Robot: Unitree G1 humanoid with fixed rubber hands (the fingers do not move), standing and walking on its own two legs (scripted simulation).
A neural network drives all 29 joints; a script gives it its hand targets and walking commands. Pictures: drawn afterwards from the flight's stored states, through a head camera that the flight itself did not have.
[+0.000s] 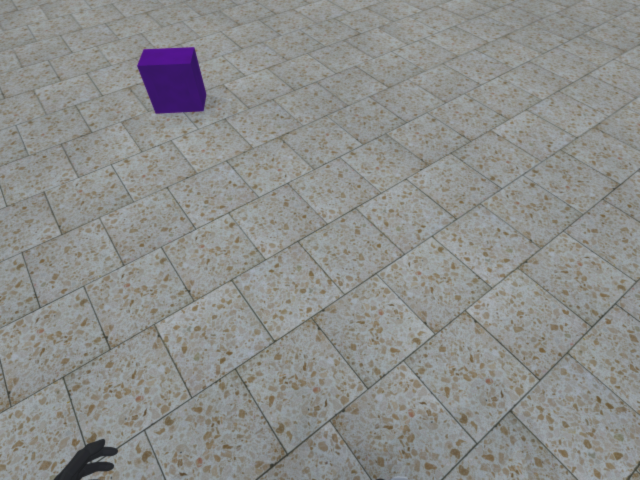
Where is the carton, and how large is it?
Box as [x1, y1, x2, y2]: [137, 47, 205, 113]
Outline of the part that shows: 193,47 143,50 137,66 156,113 203,110 205,91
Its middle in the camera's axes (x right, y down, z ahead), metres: -0.75 -0.82 +2.01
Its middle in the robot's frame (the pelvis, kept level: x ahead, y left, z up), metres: +2.01 +0.67 -0.63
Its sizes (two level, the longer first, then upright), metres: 0.254 0.162 0.266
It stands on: the floor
